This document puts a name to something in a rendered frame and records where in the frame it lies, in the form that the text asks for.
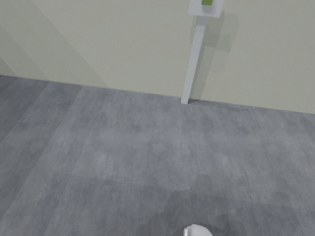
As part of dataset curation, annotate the right robot thigh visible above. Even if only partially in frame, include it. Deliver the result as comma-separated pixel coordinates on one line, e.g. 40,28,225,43
183,224,213,236

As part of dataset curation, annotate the panel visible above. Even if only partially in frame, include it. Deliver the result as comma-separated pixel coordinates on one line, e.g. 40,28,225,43
181,0,224,104

